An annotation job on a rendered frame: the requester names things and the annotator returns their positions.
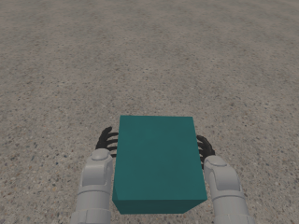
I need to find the right robot forearm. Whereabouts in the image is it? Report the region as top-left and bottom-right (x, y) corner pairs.
(204, 155), (256, 224)

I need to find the right robot hand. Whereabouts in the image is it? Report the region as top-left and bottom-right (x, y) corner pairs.
(196, 135), (216, 170)

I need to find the left robot hand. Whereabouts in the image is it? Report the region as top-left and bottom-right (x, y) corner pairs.
(95, 126), (119, 158)

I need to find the carton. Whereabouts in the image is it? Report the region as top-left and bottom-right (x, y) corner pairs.
(112, 115), (207, 215)

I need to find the left robot forearm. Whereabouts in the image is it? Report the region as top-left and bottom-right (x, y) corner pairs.
(70, 148), (113, 224)

